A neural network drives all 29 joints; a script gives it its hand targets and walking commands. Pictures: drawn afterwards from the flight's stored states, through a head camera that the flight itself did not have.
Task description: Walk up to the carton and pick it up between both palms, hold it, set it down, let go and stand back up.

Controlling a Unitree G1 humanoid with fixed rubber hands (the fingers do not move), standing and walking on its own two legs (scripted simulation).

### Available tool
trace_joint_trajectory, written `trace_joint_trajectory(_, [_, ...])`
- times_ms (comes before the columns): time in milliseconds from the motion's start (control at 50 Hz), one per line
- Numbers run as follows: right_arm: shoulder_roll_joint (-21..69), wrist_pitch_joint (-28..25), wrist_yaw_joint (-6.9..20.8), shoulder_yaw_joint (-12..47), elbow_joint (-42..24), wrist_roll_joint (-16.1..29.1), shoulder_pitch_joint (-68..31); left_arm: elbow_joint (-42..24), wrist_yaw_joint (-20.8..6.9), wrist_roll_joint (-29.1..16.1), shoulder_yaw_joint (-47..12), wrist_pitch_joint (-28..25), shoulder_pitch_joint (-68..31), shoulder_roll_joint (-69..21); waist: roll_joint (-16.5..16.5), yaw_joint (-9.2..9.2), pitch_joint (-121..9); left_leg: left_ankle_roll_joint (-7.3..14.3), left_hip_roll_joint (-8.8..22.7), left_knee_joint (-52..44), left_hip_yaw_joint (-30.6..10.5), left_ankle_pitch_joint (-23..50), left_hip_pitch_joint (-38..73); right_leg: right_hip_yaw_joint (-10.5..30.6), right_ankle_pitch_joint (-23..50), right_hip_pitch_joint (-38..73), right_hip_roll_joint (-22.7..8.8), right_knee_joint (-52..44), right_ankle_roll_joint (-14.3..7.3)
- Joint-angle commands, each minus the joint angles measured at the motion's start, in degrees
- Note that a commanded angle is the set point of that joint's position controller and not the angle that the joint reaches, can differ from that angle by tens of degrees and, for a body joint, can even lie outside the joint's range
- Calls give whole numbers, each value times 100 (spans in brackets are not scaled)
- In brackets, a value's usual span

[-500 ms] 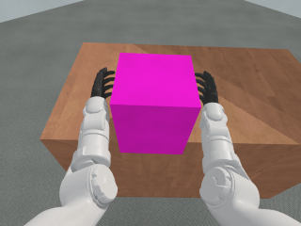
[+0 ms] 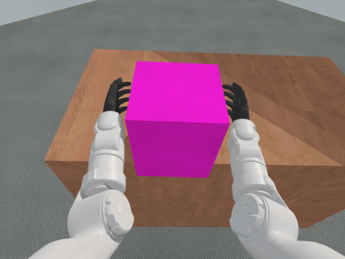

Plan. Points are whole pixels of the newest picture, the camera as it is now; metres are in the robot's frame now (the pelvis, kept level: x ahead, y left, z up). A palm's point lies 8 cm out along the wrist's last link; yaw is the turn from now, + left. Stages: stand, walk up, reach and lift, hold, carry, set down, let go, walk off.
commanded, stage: reach and lift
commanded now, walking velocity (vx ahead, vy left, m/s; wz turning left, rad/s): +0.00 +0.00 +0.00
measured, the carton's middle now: (174, 123) +0.45 +0.03 +0.04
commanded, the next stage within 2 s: none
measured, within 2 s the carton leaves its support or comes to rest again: leaves its support in 0.48 s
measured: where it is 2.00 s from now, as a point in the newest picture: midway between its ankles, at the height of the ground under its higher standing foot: outside the picture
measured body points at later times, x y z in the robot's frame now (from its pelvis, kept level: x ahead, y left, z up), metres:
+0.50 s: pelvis -0.01 +0.00 +0.00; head -0.02 +0.02 +0.45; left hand +0.40 +0.17 +0.12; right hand +0.40 -0.13 +0.12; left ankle +0.03 +0.11 -0.75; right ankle -0.03 -0.09 -0.75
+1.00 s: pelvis -0.03 +0.01 +0.00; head -0.08 +0.04 +0.45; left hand +0.38 +0.18 +0.18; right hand +0.38 -0.12 +0.19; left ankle +0.03 +0.11 -0.75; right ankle -0.03 -0.09 -0.75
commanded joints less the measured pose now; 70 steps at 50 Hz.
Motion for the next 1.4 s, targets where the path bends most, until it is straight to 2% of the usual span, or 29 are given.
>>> trace_joint_trajectory(0, [2043,-237,698,1562,95,52,-3052,105,-369,-134,-1455,4,-2632,-2281,344,-92,-2507,-119,112,382,112,2180,2247,-351,2034,-284,-42,-150,574])
trace_joint_trajectory(240, [2065,-354,572,2206,62,569,-3373,-101,-328,-478,-1996,97,-2746,-2441,387,-89,-2864,-156,95,464,49,2399,2192,-313,2687,142,-39,-51,518])
trace_joint_trajectory(420, [2126,-142,429,2916,-127,1213,-3785,-374,-357,-849,-2368,391,-3001,-2396,241,-9,-2841,-71,24,326,22,1926,1833,-188,3032,743,-87,35,548])
trace_joint_trajectory(520, [2092,102,369,2986,-72,1419,-3976,-450,-391,-954,-2419,602,-3299,-2295,184,-34,-2508,2,-15,109,34,1158,1616,-131,2537,830,-140,-67,556])
trace_joint_trajectory(640, [1904,414,350,2572,210,1421,-4139,-327,-456,-929,-2273,915,-3654,-2184,234,-202,-1921,39,-28,-148,27,108,1599,-163,1227,423,-194,-345,488])
trace_joint_trajectory(700, [1751,548,379,2265,351,1359,-4154,-277,-476,-859,-2145,1065,-3744,-2102,323,-300,-1735,25,-19,-198,23,-161,1749,-225,637,168,-186,-454,444])
trace_joint_trajectory(780, [1601,632,434,1985,439,1307,-4260,-327,-456,-809,-2092,1198,-3890,-2073,476,-411,-1741,-24,-1,-211,-12,-293,2020,-312,197,-85,-159,-532,388])
trace_joint_trajectory(840, [1521,634,476,1902,416,1306,-4337,-435,-406,-814,-2153,1256,-3947,-2091,558,-465,-1866,-65,29,-194,-55,-218,2218,-374,148,-182,-123,-542,361])
trace_joint_trajectory(940, [1437,626,521,2018,402,1427,-4405,-579,-315,-838,-2291,1364,-3854,-2150,617,-446,-1914,-127,79,-149,-122,57,2480,-426,239,-227,-67,-556,333])
trace_joint_trajectory(1120, [1359,725,496,2793,232,2059,-4468,-1041,-255,-958,-2569,1702,-3555,-2260,436,-320,-1917,-145,122,29,-201,1009,2772,-389,779,-16,49,-560,336])
trace_joint_trajectory(1280, [1557,901,238,3922,-556,2966,-4551,-2033,-255,-1350,-3225,2075,-3424,-2510,425,-413,-2517,-227,47,441,-320,2380,3101,-260,2116,468,148,-426,404])
trace_joint_trajectory(1380, [1572,1176,-10,4385,-979,3394,-4422,-2467,-414,-1391,-3372,2437,-3211,-2474,416,-537,-2190,-199,-50,435,-378,2238,2864,-186,2440,757,110,-398,485])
